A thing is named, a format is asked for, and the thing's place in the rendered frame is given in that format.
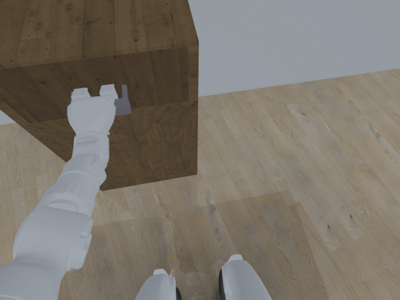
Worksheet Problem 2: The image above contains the robot left hand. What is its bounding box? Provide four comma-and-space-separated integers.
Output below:
67, 84, 118, 135

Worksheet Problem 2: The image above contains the left robot upper arm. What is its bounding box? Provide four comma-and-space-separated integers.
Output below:
0, 206, 94, 300

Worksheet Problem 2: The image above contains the cabinet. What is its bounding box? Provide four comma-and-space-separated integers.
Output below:
0, 0, 199, 191

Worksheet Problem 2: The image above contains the robot left forearm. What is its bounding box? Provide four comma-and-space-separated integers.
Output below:
13, 131, 109, 259

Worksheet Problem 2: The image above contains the handle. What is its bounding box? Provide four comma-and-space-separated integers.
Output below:
66, 84, 131, 116

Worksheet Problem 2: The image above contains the robot right shin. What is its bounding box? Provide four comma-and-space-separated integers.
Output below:
225, 254, 243, 300

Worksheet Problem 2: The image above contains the robot left thigh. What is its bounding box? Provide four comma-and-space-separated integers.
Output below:
135, 274, 176, 300

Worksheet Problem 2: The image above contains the drawer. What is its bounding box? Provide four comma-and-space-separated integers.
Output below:
0, 47, 189, 124

